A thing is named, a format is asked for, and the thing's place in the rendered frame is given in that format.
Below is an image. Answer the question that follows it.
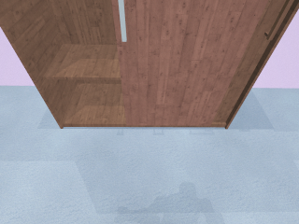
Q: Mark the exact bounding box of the handle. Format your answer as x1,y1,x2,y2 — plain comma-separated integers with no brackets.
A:
118,0,127,42
266,0,294,41

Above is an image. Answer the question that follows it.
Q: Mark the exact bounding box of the wardrobe door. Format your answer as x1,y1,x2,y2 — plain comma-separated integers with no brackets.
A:
212,0,286,122
111,0,268,126

